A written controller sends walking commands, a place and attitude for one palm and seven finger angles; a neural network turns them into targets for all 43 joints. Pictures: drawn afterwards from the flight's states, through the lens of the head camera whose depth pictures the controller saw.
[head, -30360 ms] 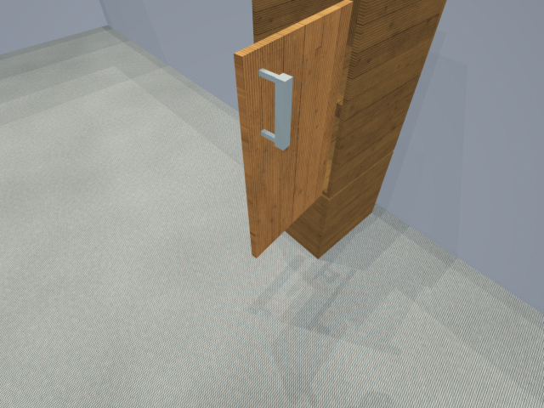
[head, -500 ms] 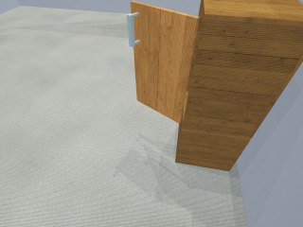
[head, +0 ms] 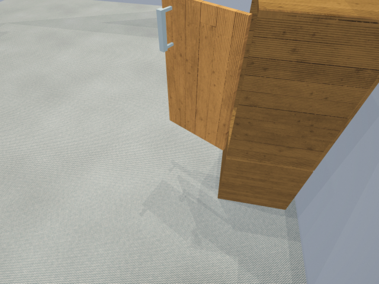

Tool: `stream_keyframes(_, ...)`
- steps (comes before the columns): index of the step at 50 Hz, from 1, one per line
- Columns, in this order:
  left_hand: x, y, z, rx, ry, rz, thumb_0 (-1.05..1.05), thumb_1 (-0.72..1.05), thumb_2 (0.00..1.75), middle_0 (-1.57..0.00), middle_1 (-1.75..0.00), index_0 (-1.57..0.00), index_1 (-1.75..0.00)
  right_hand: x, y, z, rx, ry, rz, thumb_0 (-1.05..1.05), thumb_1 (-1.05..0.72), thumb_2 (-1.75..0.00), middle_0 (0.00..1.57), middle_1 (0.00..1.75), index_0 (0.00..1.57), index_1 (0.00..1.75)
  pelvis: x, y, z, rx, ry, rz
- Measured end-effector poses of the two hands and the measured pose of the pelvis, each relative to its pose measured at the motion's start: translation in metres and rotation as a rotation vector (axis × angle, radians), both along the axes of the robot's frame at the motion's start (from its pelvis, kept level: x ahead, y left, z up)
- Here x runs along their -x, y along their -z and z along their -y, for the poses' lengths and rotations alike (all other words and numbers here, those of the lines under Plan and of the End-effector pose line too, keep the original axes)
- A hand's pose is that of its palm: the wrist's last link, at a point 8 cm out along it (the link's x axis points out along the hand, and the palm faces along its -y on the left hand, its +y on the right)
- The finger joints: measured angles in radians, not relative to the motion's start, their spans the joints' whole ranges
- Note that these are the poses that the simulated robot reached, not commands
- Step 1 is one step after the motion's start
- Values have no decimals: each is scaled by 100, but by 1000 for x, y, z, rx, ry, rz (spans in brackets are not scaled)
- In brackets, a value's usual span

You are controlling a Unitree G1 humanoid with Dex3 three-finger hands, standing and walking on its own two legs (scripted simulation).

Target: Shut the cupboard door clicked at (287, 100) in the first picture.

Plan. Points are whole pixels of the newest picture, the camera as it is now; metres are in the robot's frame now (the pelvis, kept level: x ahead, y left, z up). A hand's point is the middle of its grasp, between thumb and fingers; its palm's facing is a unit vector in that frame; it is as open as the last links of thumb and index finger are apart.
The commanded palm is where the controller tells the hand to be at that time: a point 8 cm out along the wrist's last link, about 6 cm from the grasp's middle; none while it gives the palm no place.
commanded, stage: look to check the result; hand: left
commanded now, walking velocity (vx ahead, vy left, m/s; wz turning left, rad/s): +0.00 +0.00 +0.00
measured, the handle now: (166, 29) +0.90 +0.13 +0.14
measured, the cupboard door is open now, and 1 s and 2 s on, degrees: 62 62 62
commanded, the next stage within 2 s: walk to a spot facing it in 0.26 s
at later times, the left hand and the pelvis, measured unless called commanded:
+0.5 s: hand out of the picture +0.02 +0.19 -0.17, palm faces +0.03 -0.97 -0.24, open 7.4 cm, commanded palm none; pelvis +0.00 -0.01 +0.00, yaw +1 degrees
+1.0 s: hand out of the picture +0.01 +0.25 -0.17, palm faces +0.30 -0.91 -0.28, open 7.4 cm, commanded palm none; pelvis -0.01 +0.01 +0.00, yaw +18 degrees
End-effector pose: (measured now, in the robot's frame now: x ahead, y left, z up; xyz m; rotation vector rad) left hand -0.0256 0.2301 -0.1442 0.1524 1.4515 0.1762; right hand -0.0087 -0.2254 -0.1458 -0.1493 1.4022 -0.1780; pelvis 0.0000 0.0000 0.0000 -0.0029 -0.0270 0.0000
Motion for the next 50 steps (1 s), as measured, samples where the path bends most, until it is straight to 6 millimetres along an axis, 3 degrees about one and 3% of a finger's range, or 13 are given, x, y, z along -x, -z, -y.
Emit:
stream_keyframes(12,-13,-2,-6,-18,12,30,0,90,90,-20,-30,-20,-30,-27,-3,14,25,-21,59,0,-91,-90,20,30,20,30,-3,0,2,-3,2,5)
stream_keyframes(23,-37,-4,-7,-28,28,81,0,90,90,-20,-30,-20,-30,-38,-7,27,48,-29,79,0,-91,-90,20,30,20,30,-5,-1,5,-5,-4,3)
stream_keyframes(32,-34,8,-11,-35,-62,133,0,90,90,-20,-30,-21,-30,-37,5,17,31,-83,14,0,-91,-90,20,30,20,30,-2,11,3,14,-103,14)
stream_keyframes(39,-18,30,-34,-24,-163,135,0,90,90,-20,-30,-21,-30,-64,10,-2,50,-182,29,0,-91,-90,20,30,20,30,-1,27,-15,2,-208,15)
stream_keyframes(45,-12,9,-51,-59,-200,136,0,90,90,-20,-30,-20,-30,-82,2,-15,38,-267,51,0,-91,-90,21,30,20,30,8,14,-21,10,-257,-23)
stream_keyframes(50,-17,-11,-58,-105,-233,204,0,91,90,-20,-30,-20,-30,-101,-5,-13,29,-332,64,0,-90,-90,21,30,20,30,11,5,-12,33,-319,-49)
